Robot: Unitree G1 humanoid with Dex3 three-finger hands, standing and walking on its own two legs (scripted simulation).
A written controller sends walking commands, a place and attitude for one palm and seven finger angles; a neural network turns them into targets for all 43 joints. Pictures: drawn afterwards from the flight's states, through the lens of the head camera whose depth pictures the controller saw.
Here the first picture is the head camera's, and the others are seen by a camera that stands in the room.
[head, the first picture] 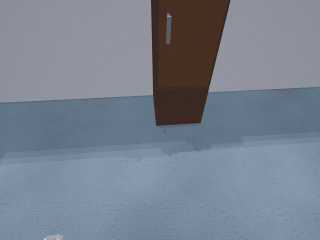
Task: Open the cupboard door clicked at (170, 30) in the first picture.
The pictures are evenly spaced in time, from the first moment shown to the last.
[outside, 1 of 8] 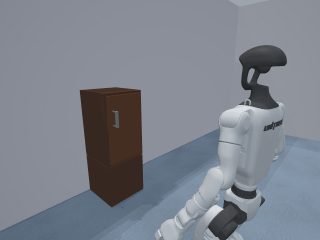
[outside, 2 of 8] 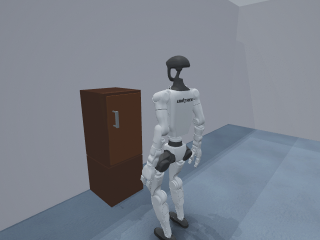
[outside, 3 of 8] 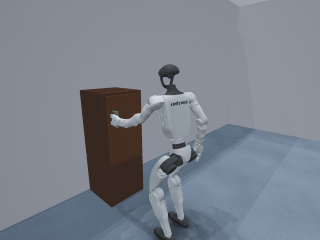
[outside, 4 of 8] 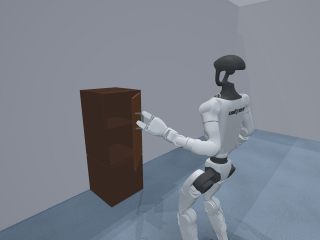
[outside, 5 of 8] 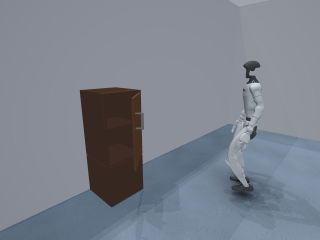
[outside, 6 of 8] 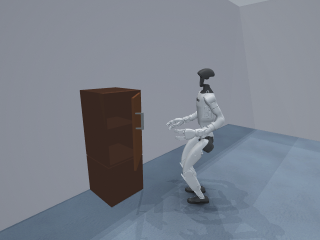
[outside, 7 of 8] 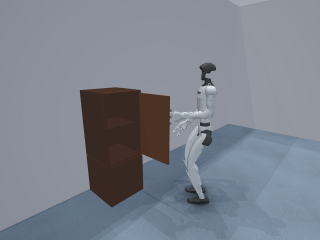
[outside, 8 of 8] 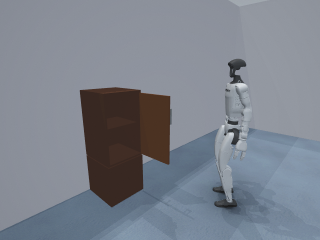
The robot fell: no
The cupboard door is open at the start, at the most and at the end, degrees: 0 91 91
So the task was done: yes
